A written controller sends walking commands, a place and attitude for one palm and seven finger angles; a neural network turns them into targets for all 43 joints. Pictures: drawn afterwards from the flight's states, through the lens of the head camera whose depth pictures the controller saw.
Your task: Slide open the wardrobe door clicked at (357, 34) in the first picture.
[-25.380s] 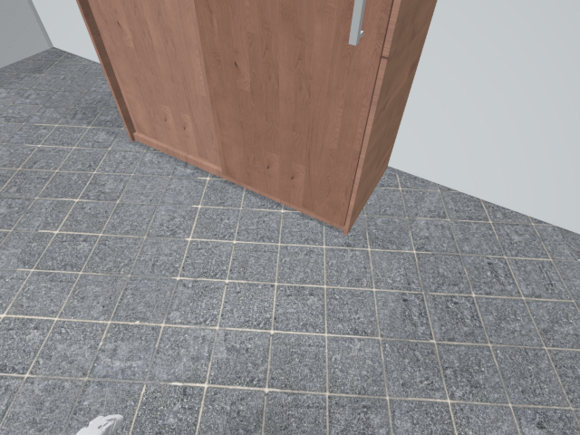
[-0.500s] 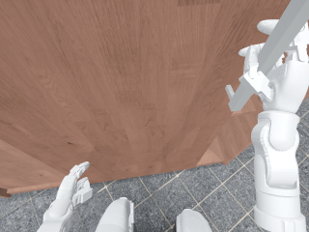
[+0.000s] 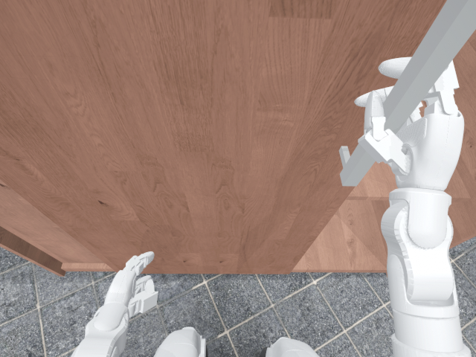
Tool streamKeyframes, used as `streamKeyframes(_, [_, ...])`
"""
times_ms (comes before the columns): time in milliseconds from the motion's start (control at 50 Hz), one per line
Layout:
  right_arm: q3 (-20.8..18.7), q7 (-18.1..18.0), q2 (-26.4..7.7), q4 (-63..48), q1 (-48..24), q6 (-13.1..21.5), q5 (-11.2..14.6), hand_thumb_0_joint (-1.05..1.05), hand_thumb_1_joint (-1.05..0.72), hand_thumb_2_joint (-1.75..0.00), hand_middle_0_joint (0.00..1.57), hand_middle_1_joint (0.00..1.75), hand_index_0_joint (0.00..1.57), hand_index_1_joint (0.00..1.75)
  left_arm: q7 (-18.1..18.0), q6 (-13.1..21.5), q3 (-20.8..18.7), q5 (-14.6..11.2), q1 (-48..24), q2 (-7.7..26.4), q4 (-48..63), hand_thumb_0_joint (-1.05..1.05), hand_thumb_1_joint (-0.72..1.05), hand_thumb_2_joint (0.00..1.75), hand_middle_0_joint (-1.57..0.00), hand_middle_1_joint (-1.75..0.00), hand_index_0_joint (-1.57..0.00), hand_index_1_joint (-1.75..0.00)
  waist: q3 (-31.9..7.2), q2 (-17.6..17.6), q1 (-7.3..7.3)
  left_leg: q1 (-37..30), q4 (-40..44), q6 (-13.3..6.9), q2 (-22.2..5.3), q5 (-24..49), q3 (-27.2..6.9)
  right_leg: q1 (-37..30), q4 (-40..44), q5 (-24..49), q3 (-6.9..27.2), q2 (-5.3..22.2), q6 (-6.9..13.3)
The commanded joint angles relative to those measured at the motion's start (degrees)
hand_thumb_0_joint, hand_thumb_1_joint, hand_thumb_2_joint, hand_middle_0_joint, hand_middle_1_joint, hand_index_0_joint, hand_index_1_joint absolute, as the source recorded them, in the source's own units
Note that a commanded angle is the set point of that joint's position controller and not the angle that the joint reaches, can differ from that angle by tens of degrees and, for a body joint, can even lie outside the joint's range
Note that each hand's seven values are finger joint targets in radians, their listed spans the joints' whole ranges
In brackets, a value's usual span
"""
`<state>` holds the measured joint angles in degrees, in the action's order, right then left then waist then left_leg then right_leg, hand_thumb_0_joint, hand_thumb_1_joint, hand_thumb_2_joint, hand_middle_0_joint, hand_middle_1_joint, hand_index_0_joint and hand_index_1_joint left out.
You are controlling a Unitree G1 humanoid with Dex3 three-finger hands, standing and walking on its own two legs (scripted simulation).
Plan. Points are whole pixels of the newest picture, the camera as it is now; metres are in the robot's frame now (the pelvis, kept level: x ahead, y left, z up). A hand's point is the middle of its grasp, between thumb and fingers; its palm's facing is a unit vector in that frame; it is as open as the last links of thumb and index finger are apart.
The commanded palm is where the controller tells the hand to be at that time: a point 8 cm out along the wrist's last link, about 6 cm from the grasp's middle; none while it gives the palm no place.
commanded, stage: step sideways, sliding the door along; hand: right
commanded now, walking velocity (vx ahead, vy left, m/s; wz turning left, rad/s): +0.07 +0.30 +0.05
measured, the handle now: (395, 88) +0.38 -0.15 +0.25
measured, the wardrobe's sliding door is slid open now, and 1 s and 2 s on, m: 0.42 0.43 0.42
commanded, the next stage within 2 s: stop walking and hold the door there in 0.54 s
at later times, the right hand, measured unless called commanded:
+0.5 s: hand (355, 122) +0.35 -0.11 +0.22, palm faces +0.53 +0.85 -0.06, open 6.1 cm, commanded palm +0.31 -0.08 +0.22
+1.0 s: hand (361, 124) +0.35 -0.12 +0.22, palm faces +0.78 +0.54 -0.31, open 6.6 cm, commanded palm +0.30 -0.14 +0.18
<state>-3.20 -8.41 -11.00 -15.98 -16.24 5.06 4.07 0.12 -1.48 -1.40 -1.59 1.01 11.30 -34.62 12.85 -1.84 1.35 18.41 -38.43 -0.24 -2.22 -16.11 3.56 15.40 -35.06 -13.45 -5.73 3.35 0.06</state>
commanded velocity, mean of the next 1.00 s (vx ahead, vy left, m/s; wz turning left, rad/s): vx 0.02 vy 0.07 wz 0.03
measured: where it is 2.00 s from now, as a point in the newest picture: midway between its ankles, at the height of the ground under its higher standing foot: outside the picture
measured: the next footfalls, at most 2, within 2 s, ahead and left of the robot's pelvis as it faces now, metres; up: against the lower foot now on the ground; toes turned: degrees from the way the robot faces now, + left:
left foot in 0.32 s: +0.00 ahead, +0.31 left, +0.00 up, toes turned +5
right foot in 0.48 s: +0.05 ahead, +0.01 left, +0.00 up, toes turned -5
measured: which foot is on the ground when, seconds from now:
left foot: down 0.00-0.00, up 0.02-0.30, down 0.32-0.48, up 0.50-0.86, down 0.88-1.00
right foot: down 0.00-0.34, up 0.36-0.46, down 0.48-0.86, up 0.88-1.00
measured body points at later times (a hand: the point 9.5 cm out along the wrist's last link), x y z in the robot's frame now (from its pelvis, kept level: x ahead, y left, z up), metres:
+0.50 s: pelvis -0.02 +0.17 +0.00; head +0.04 +0.16 +0.44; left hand +0.16 +0.40 -0.11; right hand +0.32 -0.15 +0.23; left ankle -0.03 +0.30 -0.70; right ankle +0.01 +0.02 -0.73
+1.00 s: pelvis +0.03 +0.30 -0.02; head +0.07 +0.36 +0.42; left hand +0.19 +0.61 -0.13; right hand +0.31 -0.14 +0.24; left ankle +0.13 +0.47 -0.72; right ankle +0.00 +0.14 -0.62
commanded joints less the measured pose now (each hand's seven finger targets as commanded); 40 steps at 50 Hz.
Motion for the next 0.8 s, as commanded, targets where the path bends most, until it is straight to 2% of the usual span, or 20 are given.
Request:
streamKeyframes(0, [-1.0, 3.4, -7.2, -11.5, -21.8, 7.2, 0.1, 0.00, -0.90, -0.90, 0.45, 1.40, 0.45, 1.40, 0.7, 2.1, -3.1, 1.1, -4.3, 7.0, 8.9, 0.00, 0.90, 0.90, -0.20, -0.30, -0.20, -0.30, -31.6, -13.0, -2.33, 11.0, -33.4, 0.9, 2.0, -17.3, -7.7, -23.6, 16.8, 36.5, 32.5, 31.2, 15.4])
streamKeyframes(40, [-3.1, 3.0, -10.1, -13.6, -26.4, 7.7, -0.1, 0.00, -0.90, -0.90, 0.45, 1.40, 0.45, 1.40, 0.5, 1.5, -2.6, 0.9, -4.7, 6.2, 7.5, 0.00, 0.90, 0.90, -0.20, -0.30, -0.20, -0.30, -24.6, -10.1, -2.15, 15.9, -38.5, 1.0, 0.3, -12.2, -9.6, -19.0, 15.4, 32.2, 25.5, 29.6, 16.7])
streamKeyframes(120, [8.4, 4.2, 1.5, -8.8, -30.2, 6.1, -0.2, 0.00, -0.90, -0.90, 0.45, 1.40, 0.45, 1.40, 0.4, 2.5, -2.9, -0.9, -1.4, 7.0, 8.3, 0.00, 0.90, 0.90, -0.20, -0.30, -0.20, -0.30, -25.1, -11.7, -1.84, 8.2, -25.5, 0.4, -0.7, -7.7, -2.7, -15.4, 13.3, 21.5, 7.7, 22.2, 9.7])
streamKeyframes(200, [12.8, 4.7, 6.3, -3.1, -35.3, 4.9, -0.3, 0.00, -0.90, -0.90, 0.45, 1.40, 0.45, 1.40, -0.3, 5.2, -2.2, -2.0, 0.7, 6.3, 9.9, 0.00, 0.90, 0.90, -0.20, -0.30, -0.20, -0.30, -23.3, -18.9, -3.12, -1.4, -5.8, 0.8, 1.5, -9.5, 3.0, -12.8, 11.6, 11.3, 4.1, 19.2, 6.7])
streamKeyframes(240, [9.6, 4.2, 2.8, 0.0, -37.4, 5.2, -0.1, 0.00, -0.90, -0.90, 0.45, 1.40, 0.45, 1.40, -0.1, 5.8, -2.2, -2.2, 1.4, 6.6, 9.5, 0.00, 0.90, 0.90, -0.20, -0.30, -0.20, -0.30, -26.1, -17.5, -2.30, -9.2, 6.1, 0.7, 2.4, -3.5, 3.8, -10.8, 4.1, 10.1, 4.9, 16.6, 5.1])
streamKeyframes(300, [4.2, 3.2, -6.1, 3.4, -39.2, 4.6, -0.8, 0.00, -0.90, -0.90, 0.45, 1.40, 0.45, 1.40, -0.7, 7.1, -1.3, -2.9, 2.5, 5.5, 6.9, 0.00, 0.90, 0.90, -0.20, -0.30, -0.20, -0.30, -27.0, -0.7, -2.46, -17.6, 22.6, -0.8, -1.7, 14.3, -0.8, -5.4, -12.4, 7.3, 2.3, 7.0, 1.0])
streamKeyframes(340, [0.2, 2.4, -11.6, 3.0, -43.6, 4.3, -0.9, 0.00, -0.90, -0.90, 0.45, 1.40, 0.45, 1.40, -1.1, 6.4, -2.5, -2.5, -0.1, 7.2, 6.4, 0.00, 0.90, 0.90, -0.20, -0.30, -0.20, -0.30, -24.7, 29.4, -0.75, -20.6, 19.7, -10.6, -12.7, 30.1, -23.2, 11.7, -31.3, -15.4, 4.2, -0.2, -0.8])
streamKeyframes(380, [2.6, 1.9, -6.5, -0.9, -42.0, 4.5, 0.4, 0.00, -0.90, -0.90, 0.45, 1.40, 0.45, 1.40, -1.6, 5.8, -1.4, -2.3, 0.9, 5.3, 4.5, 0.00, 0.90, 0.90, -0.20, -0.30, -0.20, -0.30, -22.7, 13.8, -1.56, -20.1, 12.5, -13.4, -14.6, 35.6, -17.3, 11.4, -24.7, -20.2, 7.6, 1.6, 0.4])
streamKeyframes(400, [2.5, 1.4, -6.3, -2.6, -42.7, 4.4, 0.4, 0.00, -0.90, -0.90, 0.45, 1.40, 0.45, 1.40, -1.5, 5.5, -0.8, -2.1, 1.3, 5.5, 3.9, 0.00, 0.90, 0.90, -0.20, -0.30, -0.20, -0.30, -23.6, 6.1, -3.77, -19.4, 4.3, -10.1, -12.4, 37.7, -10.9, 4.2, -4.5, -15.1, 6.5, 2.2, 1.1])
streamKeyframes(420, [2.3, 1.2, -5.7, -3.1, -39.9, 5.0, 0.6, 0.00, -0.90, -0.90, 0.45, 1.40, 0.45, 1.40, -1.7, 4.5, -0.7, -2.3, 2.7, 5.1, 4.0, 0.00, 0.90, 0.90, -0.20, -0.30, -0.20, -0.30, -28.1, 3.7, -5.09, -19.8, -8.0, -6.8, -8.5, 40.0, -4.0, -6.4, 16.3, 3.7, 1.4, 0.9, 1.2])
streamKeyframes(440, [0.5, 1.4, -7.3, -5.2, -38.1, 6.0, 1.5, 0.00, -0.90, -0.90, 0.45, 1.40, 0.45, 1.40, -1.6, 4.8, -3.2, -1.6, 1.1, 7.4, 6.1, 0.00, 0.90, 0.90, -0.20, -0.30, -0.20, -0.30, -30.1, -8.0, -4.16, -3.6, -20.4, -1.8, -1.9, 26.1, -0.1, -25.3, 18.7, 31.0, 9.8, 10.7, 5.4])
streamKeyframes(460, [-0.1, 2.0, -7.5, -4.4, -35.9, 6.2, 2.0, 0.00, -0.90, -0.90, 0.45, 1.40, 0.45, 1.40, -0.1, 4.4, -4.4, -1.2, -0.6, 8.2, 7.2, 0.00, 0.90, 0.90, -0.20, -0.30, -0.20, -0.30, -33.9, -17.5, -2.07, 7.7, -31.1, 0.1, 1.4, -11.3, -3.6, -33.3, 13.1, 49.6, 25.4, 25.6, 11.4])
streamKeyframes(480, [-0.6, 2.8, -8.2, -5.9, -37.1, 5.8, 1.8, 0.00, -0.90, -0.90, 0.45, 1.40, 0.45, 1.40, 0.7, 4.1, -4.3, -1.6, -0.7, 7.9, 8.3, 0.00, 0.90, 0.90, -0.20, -0.30, -0.20, -0.30, -31.0, -10.7, -2.74, 11.4, -39.4, 0.8, 2.9, -14.2, -6.1, -29.5, 13.1, 45.5, 25.6, 27.2, 14.7])
streamKeyframes(500, [-1.5, 2.9, -9.8, -8.1, -38.5, 6.0, 2.0, 0.00, -0.90, -0.90, 0.45, 1.40, 0.45, 1.40, 1.1, 4.1, -4.3, -1.5, -2.2, 7.1, 7.9, 0.00, 0.90, 0.90, -0.20, -0.30, -0.20, -0.30, -29.2, -14.1, -2.75, 13.7, -43.2, 0.8, 1.6, -14.7, -7.7, -26.7, 12.8, 40.6, 26.7, 27.1, 16.2])
streamKeyframes(540, [-2.1, 3.0, -11.1, -5.5, -37.1, 5.4, 0.7, 0.00, -0.90, -0.90, 0.45, 1.40, 0.45, 1.40, 1.2, 3.7, -4.3, -1.6, 0.2, 8.0, 6.5, 0.00, 0.90, 0.90, -0.20, -0.30, -0.20, -0.30, -25.6, -13.2, -2.61, 20.9, -48.6, 0.9, 0.8, -15.1, -6.1, -27.4, 10.7, 37.5, 17.3, 25.0, 14.8])
streamKeyframes(620, [-3.6, 3.2, -13.3, -3.2, -35.8, 4.2, 0.2, 0.00, -0.90, -0.90, 0.45, 1.40, 0.45, 1.40, 0.9, 4.0, -4.2, -1.5, 3.3, 9.1, 8.0, 0.00, 0.90, 0.90, -0.20, -0.30, -0.20, -0.30, -25.3, -15.6, -2.29, 28.8, -51.0, 1.7, -0.7, -13.1, -4.2, -30.9, 11.1, 33.1, 9.8, 23.8, 11.5])
streamKeyframes(640, [-33.4, 0.7, -44.1, 22.7, -21.0, 4.0, -2.9, 0.00, -0.90, -0.90, 0.45, 1.40, 0.45, 1.40, -0.5, 2.5, -5.3, -0.4, 7.5, 13.0, 2.8, 0.00, 0.90, 0.90, -0.20, -0.30, -0.20, -0.30, -25.4, -15.8, -0.93, 30.4, -50.8, 2.5, -0.5, -12.1, -3.2, -30.8, 13.2, 32.6, 8.0, 23.9, 11.2])
streamKeyframes(660, [-26.5, 1.6, -37.3, 18.9, -21.4, 4.7, -1.8, 0.00, -0.90, -0.90, 0.45, 1.40, 0.45, 1.40, -0.7, 1.7, -4.1, -0.4, 6.6, 11.8, 6.3, 0.00, 0.90, 0.90, -0.20, -0.30, -0.20, -0.30, -23.8, -19.1, -1.22, 27.5, -49.9, 1.6, -0.6, -13.7, -3.2, -25.8, 10.8, 31.7, 7.1, 22.6, 11.7])
streamKeyframes(740, [-29.1, 1.6, -41.3, 16.8, -21.2, 6.3, -2.1, 0.00, -0.90, -0.90, 0.45, 1.40, 0.45, 1.40, -2.6, 4.3, -2.6, -1.7, 4.7, 11.2, 7.7, 0.00, 0.90, 0.90, -0.20, -0.30, -0.20, -0.30, -21.5, -27.3, -0.94, 11.2, -24.1, 0.7, -0.5, -13.9, 4.4, -14.4, 10.4, 27.8, -5.7, 16.9, 5.9])
streamKeyframes(780, [-32.6, 1.5, -45.7, 22.1, -20.2, 6.3, -4.5, 0.00, -0.90, -0.90, 0.45, 1.40, 0.45, 1.40, -3.5, 6.3, -2.5, -1.9, 7.7, 11.9, 6.5, 0.00, 0.90, 0.90, -0.20, -0.30, -0.20, -0.30, -23.4, -19.7, 0.66, -4.5, 0.9, 0.3, 2.1, 3.0, 4.1, -11.1, -4.6, 28.2, -6.3, 12.4, 2.9])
